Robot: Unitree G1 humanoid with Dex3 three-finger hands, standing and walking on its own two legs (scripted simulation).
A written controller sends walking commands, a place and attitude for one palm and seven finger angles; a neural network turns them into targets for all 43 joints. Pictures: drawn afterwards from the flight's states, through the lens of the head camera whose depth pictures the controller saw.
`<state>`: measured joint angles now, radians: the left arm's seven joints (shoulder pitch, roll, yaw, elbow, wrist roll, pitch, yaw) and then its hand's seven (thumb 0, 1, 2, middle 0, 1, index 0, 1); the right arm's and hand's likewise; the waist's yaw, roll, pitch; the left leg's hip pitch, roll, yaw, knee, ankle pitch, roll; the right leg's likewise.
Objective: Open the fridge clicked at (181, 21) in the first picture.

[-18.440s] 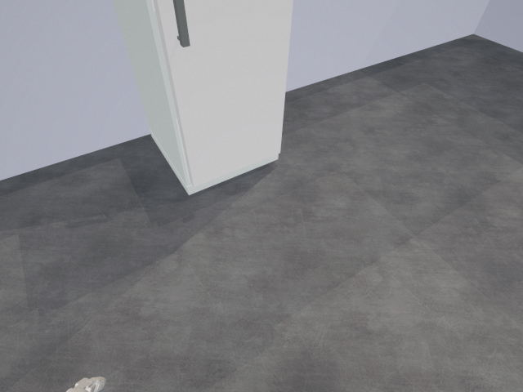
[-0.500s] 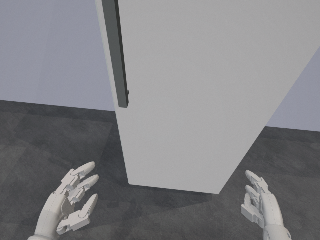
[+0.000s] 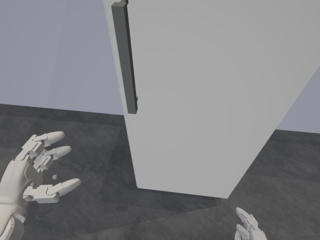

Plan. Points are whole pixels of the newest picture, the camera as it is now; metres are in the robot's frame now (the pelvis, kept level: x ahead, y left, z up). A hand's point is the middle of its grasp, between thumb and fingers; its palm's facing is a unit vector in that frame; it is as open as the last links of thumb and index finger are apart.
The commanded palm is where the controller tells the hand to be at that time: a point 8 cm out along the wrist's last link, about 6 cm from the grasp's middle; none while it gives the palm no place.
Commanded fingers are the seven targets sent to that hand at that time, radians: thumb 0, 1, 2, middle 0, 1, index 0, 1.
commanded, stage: raise the hand to about handle height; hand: left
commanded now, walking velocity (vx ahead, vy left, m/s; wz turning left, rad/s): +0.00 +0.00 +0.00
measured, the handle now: (129, 64) +0.50 +0.12 +0.20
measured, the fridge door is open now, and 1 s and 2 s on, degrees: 0 0 0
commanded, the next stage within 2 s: move the hooked fingers beside the handle in 1.22 s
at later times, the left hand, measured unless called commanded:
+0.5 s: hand (29, 141) +0.25 +0.26 +0.19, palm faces +0.02 -0.99 -0.13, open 13.8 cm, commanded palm +0.22 +0.31 +0.20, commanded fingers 0.00 -0.50 0.30 -0.30 -1.20 -0.30 -1.20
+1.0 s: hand (31, 115) +0.28 +0.25 +0.23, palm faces +0.00 -0.99 -0.12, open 14.0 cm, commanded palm +0.25 +0.30 +0.24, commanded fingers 0.00 -0.50 0.30 -0.30 -1.20 -0.30 -1.20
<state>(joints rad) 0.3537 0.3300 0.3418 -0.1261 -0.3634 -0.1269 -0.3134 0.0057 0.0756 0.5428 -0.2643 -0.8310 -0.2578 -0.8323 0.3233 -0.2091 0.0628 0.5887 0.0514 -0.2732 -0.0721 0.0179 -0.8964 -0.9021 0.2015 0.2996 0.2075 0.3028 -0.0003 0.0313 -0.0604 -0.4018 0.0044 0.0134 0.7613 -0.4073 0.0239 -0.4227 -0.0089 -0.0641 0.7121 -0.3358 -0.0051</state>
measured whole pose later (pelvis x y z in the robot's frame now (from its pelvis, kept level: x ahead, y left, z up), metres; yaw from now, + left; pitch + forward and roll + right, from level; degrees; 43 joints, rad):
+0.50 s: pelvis +0.00 +0.00 +0.02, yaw +2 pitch -3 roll -1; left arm -0.01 0.45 0.41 0.03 -0.33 0.13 -0.47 -0.01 -0.46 0.32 -0.30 -1.17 -0.29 -1.17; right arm 0.21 -0.26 0.09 0.59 0.08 -0.29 -0.10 0.02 -0.90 -0.90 0.20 0.30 0.21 0.30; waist 0.07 0.06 -0.02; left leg -0.20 -0.01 -0.01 0.57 -0.32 0.02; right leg -0.21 -0.02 -0.09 0.53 -0.27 -0.01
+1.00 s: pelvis +0.01 -0.02 +0.02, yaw +1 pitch -3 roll +0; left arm -0.11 0.50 0.50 0.07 -0.35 0.18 -0.52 -0.01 -0.50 0.30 -0.31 -1.20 -0.30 -1.20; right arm 0.23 -0.29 0.07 0.60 0.09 -0.24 -0.09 0.02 -0.90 -0.90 0.20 0.30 0.20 0.30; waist 0.04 0.06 -0.03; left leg -0.17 0.01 0.00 0.52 -0.31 0.00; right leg -0.20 0.00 -0.08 0.50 -0.26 -0.02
